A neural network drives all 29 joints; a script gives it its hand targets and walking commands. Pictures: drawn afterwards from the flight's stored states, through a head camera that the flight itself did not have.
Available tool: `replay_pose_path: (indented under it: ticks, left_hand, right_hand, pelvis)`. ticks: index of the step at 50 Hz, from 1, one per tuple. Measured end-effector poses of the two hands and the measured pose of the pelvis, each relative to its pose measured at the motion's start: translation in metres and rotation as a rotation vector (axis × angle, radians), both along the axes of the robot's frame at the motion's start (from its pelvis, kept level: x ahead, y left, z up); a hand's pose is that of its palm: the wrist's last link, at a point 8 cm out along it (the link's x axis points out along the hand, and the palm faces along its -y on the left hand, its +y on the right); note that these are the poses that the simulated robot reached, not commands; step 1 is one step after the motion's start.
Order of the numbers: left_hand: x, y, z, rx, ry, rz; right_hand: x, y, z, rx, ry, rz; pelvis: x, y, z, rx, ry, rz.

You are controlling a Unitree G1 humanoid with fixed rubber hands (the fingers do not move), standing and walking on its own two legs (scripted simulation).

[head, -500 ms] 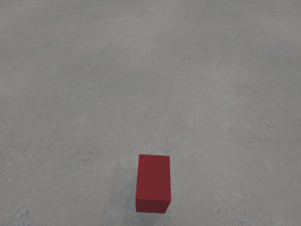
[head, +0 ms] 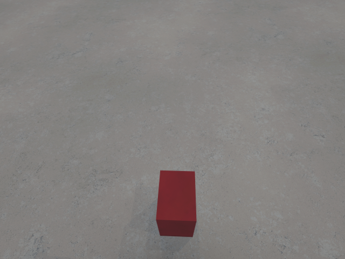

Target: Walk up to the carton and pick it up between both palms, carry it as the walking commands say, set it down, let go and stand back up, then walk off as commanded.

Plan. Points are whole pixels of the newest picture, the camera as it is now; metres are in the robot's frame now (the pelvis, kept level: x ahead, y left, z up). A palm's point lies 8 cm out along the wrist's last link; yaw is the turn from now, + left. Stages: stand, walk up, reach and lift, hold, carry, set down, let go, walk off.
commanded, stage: stand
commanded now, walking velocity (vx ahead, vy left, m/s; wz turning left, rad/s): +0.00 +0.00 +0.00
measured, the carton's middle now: (176, 204) +0.45 +0.00 -0.63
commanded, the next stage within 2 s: reach and lift in 0.94 s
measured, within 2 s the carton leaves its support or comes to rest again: neither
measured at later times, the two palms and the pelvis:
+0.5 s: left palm out of the picture +0.03 +0.22 -0.14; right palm out of the picture +0.00 -0.23 -0.14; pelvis +0.01 -0.01 +0.00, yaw -1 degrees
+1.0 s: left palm out of the picture +0.03 +0.22 -0.14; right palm out of the picture +0.02 -0.23 -0.14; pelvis +0.01 +0.00 +0.00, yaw -1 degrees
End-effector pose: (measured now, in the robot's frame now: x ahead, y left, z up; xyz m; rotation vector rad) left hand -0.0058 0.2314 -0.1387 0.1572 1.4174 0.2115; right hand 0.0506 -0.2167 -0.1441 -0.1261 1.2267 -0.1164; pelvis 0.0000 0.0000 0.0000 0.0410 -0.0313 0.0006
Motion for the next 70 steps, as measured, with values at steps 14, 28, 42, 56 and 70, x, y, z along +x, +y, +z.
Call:
replay_pose_path:
  ticks: [14, 28, 42, 56, 70]
  left_hand:
    - [0.017, -0.02, 0.005, -0.003, -0.043, -0.055]
    - [0.034, -0.013, 0.003, -0.024, -0.051, -0.062]
    - [0.035, -0.013, 0.003, -0.025, -0.061, -0.061]
    - [0.112, -0.007, 0.001, -0.015, -0.164, -0.113]
    - [0.164, -0.006, 0.0, -0.036, -0.153, -0.073]
  right_hand:
    - [-0.053, -0.032, -0.001, -0.028, 0.108, -0.047]
    - [-0.043, -0.01, 0.002, -0.014, 0.129, -0.06]
    - [-0.031, -0.01, 0.002, -0.014, 0.1, -0.053]
    - [0.037, -0.029, -0.003, -0.034, 0.055, -0.086]
    - [0.122, 0.007, -0.001, 0.011, 0.052, 0.076]
  pelvis:
    - [-0.002, -0.015, 0.002, -0.011, 0.003, -0.017]
    - [0.012, -0.005, 0.004, -0.024, 0.023, -0.017]
    - [0.011, -0.005, 0.004, -0.024, 0.021, -0.017]
    - [-0.003, -0.003, -0.015, -0.033, 0.031, -0.017]
    - [0.015, 0.002, -0.022, -0.042, 0.139, -0.017]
